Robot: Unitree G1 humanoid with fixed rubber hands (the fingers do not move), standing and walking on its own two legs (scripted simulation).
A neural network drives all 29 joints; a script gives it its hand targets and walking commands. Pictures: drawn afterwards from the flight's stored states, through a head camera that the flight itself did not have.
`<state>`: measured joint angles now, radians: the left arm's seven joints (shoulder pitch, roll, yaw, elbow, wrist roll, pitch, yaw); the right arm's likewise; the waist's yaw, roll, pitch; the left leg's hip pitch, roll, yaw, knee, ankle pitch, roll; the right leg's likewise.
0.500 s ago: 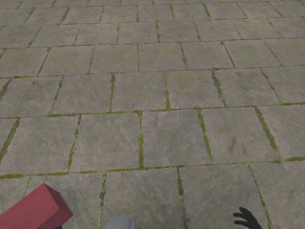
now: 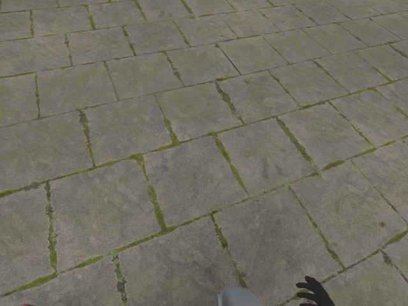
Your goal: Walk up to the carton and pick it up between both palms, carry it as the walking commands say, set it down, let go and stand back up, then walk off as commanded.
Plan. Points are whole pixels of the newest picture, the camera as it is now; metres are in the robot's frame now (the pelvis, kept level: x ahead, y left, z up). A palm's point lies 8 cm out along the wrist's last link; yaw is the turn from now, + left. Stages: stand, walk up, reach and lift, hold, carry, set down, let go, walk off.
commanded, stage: walk off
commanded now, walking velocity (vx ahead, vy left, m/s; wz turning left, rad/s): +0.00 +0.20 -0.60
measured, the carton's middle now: out of the picture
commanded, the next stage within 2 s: none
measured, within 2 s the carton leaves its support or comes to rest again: neither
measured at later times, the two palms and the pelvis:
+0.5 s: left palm (14, 284) +0.15 +0.36 -0.09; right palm out of the picture +0.04 -0.19 -0.12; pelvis +0.01 +0.09 +0.00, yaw -17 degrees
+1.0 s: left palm (63, 204) +0.33 +0.34 -0.11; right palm out of the picture -0.04 -0.03 -0.14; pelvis +0.06 +0.21 -0.02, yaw -37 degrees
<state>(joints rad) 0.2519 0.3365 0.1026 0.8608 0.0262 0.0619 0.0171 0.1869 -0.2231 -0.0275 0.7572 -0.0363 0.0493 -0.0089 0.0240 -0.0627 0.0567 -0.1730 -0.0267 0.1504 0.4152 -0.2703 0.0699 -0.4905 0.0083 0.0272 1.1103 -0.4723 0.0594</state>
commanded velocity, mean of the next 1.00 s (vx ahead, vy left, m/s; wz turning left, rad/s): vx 0.00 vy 0.20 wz -0.60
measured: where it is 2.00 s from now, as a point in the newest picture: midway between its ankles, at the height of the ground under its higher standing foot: (104, 279)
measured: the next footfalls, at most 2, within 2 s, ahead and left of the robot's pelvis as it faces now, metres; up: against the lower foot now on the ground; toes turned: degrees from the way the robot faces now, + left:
right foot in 0.22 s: +0.00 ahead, -0.05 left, +0.00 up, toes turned -14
left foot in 0.62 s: +0.13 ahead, +0.27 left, +0.00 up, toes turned -19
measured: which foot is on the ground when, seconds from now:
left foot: down 0.00-0.22, up 0.24-0.60, down 0.62-1.00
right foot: up 0.00-0.20, down 0.22-0.62, up 0.64-0.96, down 0.98-1.00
